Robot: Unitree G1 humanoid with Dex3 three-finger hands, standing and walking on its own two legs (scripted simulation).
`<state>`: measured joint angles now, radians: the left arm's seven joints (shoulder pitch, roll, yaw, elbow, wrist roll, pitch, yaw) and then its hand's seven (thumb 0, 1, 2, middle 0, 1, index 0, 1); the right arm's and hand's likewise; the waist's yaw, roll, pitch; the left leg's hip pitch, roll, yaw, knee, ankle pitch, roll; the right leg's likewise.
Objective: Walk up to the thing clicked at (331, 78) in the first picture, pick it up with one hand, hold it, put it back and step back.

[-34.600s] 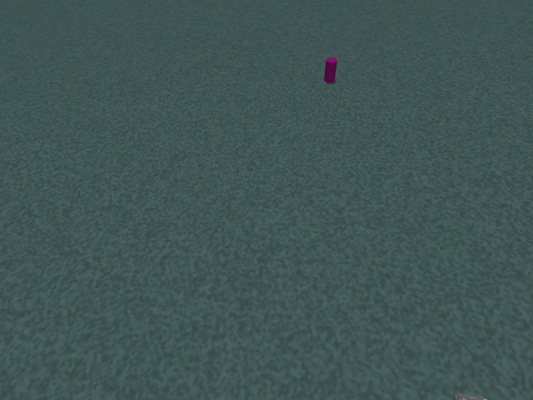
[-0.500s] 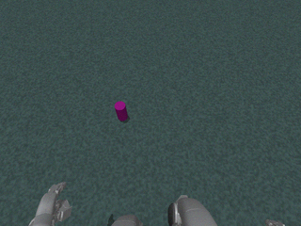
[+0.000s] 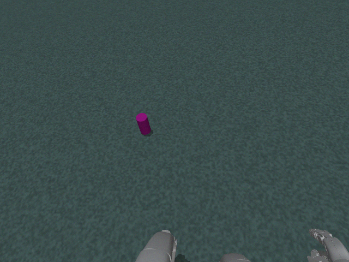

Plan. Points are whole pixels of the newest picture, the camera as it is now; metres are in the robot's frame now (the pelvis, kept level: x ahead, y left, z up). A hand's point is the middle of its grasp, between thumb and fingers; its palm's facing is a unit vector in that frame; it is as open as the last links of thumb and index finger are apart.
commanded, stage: step back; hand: left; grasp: from the side
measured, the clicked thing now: (143, 124) +1.00 +0.33 -0.68
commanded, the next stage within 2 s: stand in 1.06 s
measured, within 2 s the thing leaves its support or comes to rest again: neither
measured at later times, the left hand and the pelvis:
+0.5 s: hand out of the picture +0.00 +0.27 -0.14, palm faces +0.08 -0.91 -0.40, open 7.4 cm; pelvis -0.04 -0.01 +0.00, yaw +4 degrees
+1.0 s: hand out of the picture +0.07 +0.30 -0.15, palm faces +0.09 -0.93 -0.36, open 7.3 cm; pelvis +0.01 +0.03 +0.01, yaw +4 degrees
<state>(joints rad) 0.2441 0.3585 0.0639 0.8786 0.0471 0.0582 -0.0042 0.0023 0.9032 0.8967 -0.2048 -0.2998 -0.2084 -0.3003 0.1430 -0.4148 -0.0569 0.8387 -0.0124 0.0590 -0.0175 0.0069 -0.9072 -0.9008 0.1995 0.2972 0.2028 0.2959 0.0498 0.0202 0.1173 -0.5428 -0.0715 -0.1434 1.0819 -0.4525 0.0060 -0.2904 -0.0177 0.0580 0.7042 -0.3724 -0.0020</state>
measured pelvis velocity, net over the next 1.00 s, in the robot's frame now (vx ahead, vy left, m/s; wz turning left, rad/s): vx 0.01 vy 0.03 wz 0.08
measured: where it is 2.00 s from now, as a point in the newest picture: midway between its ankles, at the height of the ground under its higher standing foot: outside the picture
